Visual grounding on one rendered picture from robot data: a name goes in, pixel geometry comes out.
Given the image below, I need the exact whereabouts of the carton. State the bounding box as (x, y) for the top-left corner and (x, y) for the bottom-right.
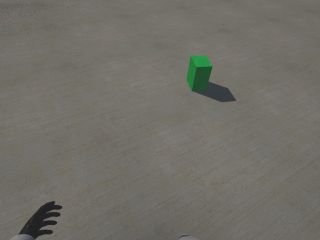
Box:
(186, 55), (213, 91)

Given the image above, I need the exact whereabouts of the left robot hand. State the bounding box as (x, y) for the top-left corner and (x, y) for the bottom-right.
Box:
(18, 201), (62, 239)

